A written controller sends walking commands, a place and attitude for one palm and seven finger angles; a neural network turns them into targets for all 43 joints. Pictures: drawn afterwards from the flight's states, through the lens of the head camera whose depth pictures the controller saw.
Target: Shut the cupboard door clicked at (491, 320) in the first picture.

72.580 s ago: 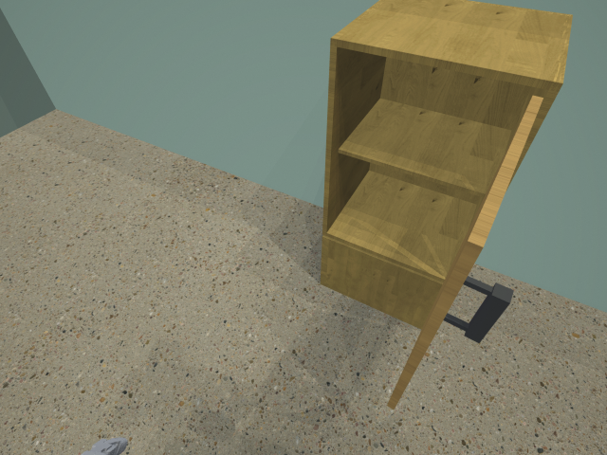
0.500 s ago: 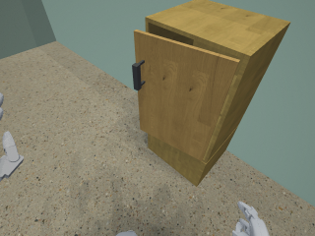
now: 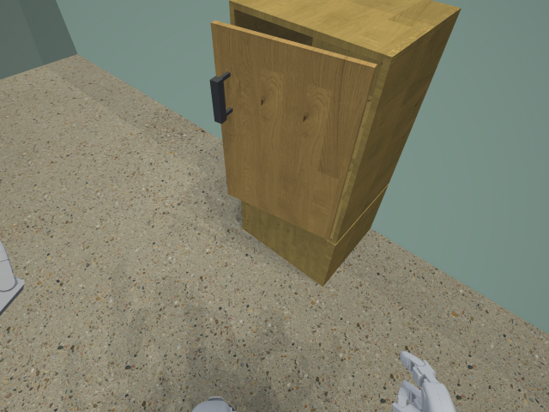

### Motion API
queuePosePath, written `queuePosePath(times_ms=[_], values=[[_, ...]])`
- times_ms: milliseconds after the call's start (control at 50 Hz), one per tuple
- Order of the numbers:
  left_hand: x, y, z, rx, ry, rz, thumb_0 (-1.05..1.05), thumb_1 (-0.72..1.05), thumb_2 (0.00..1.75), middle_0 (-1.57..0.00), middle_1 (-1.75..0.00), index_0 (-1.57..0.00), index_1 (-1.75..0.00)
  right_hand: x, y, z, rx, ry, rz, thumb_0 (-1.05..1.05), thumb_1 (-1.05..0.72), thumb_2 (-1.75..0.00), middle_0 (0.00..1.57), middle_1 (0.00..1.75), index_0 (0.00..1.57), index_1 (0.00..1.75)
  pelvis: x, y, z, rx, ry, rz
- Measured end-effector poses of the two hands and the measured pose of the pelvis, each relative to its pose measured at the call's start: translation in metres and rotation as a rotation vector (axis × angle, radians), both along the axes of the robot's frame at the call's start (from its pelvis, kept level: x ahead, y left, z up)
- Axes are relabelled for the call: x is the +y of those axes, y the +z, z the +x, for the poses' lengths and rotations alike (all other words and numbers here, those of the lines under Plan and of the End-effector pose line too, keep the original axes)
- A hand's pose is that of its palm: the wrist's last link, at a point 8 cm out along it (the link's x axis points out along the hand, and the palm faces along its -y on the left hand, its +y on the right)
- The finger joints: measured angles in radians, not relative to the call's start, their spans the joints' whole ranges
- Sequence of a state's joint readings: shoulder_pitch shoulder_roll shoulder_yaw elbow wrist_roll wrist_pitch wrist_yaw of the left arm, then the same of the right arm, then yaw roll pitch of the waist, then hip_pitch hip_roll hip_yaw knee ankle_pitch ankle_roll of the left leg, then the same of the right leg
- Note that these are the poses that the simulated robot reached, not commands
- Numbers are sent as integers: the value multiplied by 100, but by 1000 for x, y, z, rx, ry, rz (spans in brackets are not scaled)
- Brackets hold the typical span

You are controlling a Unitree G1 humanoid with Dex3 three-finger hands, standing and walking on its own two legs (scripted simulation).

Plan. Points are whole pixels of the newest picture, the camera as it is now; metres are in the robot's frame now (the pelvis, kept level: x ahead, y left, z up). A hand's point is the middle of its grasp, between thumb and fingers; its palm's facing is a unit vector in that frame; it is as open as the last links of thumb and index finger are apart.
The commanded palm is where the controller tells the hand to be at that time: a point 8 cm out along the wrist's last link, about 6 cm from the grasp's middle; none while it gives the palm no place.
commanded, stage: stop stepping back and stand still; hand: left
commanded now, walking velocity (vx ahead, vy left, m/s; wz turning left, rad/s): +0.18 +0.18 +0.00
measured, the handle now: (223, 97) +0.85 +0.21 +0.00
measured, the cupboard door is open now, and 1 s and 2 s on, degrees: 10 10 10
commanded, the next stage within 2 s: let the arm hang, fingers relaxed in 1.06 s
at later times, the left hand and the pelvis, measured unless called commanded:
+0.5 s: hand out of the picture +0.14 +0.26 +0.18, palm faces +0.46 -0.77 -0.44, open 7.4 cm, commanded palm +0.07 +0.30 +0.20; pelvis -0.06 -0.01 +0.02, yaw +1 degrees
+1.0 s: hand (1, 307) +0.17 +0.27 +0.18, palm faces +0.41 -0.80 -0.43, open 7.4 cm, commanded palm +0.10 +0.31 +0.20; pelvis -0.04 +0.01 +0.02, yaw -1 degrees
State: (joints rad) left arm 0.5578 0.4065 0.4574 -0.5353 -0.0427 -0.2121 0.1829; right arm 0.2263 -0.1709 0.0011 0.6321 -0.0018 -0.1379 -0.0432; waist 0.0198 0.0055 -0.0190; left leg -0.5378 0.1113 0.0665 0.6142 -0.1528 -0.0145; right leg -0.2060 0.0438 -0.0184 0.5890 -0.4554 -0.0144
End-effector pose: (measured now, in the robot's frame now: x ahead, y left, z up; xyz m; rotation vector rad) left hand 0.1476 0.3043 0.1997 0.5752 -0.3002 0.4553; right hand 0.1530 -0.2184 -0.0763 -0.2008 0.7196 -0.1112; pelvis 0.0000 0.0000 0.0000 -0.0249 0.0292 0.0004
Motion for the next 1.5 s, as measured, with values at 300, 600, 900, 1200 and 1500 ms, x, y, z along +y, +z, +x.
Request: queuePosePath(times_ms=[300,600,900,1200,1500], values=[[4,6,-26,9,-50,-23,2,88,90,-22,-30,-21,-30,-36,21,-76,7,-142,-77,1,-90,-89,20,30,20,30,5,15,-39,-46,-17,16],[-17,5,-64,25,-13,-41,2,89,90,-21,-30,-21,-30,-22,5,-93,70,-46,-22,1,-90,-89,20,30,21,30,-9,16,-60,-52,0,25],[13,-9,-26,46,-21,-74,2,89,90,-21,-30,-21,-30,-6,23,-54,-5,-58,-48,1,-90,-89,20,30,20,30,12,17,-42,-45,-7,16],[19,-26,-17,186,-55,-56,1,89,90,-21,-30,-21,-30,10,15,-40,11,-6,3,1,-90,-89,20,30,20,30,21,18,-39,-15,-3,4],[-63,-328,-167,1435,91,-670,-1,99,90,-21,-30,-21,-30,-22,-25,-160,486,-67,-66,1,-91,-89,20,29,20,30,14,12,-63,-47,14,17]])
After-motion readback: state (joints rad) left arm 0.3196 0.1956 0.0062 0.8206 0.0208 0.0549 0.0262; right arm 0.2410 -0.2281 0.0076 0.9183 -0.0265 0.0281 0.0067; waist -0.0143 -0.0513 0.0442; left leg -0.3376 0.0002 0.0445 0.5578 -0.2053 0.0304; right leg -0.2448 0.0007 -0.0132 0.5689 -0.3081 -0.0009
